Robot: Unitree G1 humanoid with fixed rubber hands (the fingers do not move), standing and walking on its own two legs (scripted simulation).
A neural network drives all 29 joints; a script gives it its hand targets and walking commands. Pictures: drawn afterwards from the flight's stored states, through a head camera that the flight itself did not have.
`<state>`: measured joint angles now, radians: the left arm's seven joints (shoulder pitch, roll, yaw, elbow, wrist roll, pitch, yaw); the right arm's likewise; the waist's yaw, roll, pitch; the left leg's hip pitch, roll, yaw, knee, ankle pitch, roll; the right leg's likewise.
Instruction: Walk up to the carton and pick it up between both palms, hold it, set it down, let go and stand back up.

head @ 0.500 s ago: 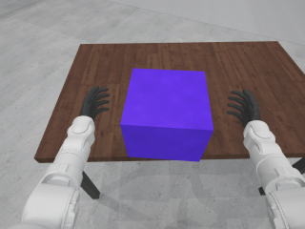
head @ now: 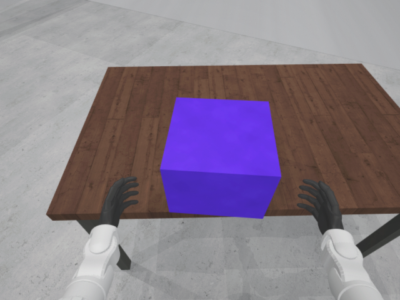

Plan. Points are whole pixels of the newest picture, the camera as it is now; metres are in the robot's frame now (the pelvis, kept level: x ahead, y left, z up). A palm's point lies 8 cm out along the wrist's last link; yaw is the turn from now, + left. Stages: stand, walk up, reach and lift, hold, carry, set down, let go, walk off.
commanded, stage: set down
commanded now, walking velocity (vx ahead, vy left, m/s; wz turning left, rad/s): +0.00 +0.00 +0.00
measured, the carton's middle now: (218, 157) +0.46 -0.02 -0.03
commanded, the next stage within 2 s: let go in 1.30 s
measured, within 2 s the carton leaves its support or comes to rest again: neither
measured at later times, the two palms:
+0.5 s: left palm (108, 244) +0.24 +0.21 -0.04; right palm (327, 254) +0.22 -0.23 -0.04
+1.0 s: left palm (101, 265) +0.20 +0.22 -0.05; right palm (324, 274) +0.19 -0.22 -0.05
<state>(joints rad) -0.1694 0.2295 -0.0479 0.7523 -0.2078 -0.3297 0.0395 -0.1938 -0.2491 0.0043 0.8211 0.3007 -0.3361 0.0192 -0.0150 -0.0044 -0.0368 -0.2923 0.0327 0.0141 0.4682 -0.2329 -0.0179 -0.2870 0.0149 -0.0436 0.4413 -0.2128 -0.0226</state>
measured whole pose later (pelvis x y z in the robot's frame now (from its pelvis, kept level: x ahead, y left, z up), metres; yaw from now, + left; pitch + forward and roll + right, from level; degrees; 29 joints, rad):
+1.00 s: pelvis +0.02 +0.01 +0.01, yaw -2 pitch -4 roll +0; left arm 0.19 0.20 0.00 0.50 -0.05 -0.05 0.02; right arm 0.16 -0.17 -0.01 0.69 0.07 -0.28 0.01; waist 0.02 -0.01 0.05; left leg -0.05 0.03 0.04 0.36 -0.24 -0.01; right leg -0.06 0.02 0.00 0.34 -0.21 -0.02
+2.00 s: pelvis +0.01 +0.01 +0.00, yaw -5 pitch -1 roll -1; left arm 0.25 0.22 0.04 0.60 0.04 0.00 -0.02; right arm 0.21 -0.25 -0.07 0.73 -0.03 0.02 0.02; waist 0.01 0.01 0.01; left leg -0.20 0.06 0.08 0.51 -0.30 -0.01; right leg -0.22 0.04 0.04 0.48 -0.24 -0.01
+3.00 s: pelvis +0.01 +0.02 +0.00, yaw -10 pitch +1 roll +1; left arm 0.34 0.19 0.04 0.77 0.03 -0.01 0.02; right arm 0.33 -0.23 -0.05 0.91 -0.02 0.02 -0.01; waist -0.03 0.00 -0.03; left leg -0.19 0.05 0.18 0.49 -0.31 0.01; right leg -0.28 0.05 0.14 0.52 -0.25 0.01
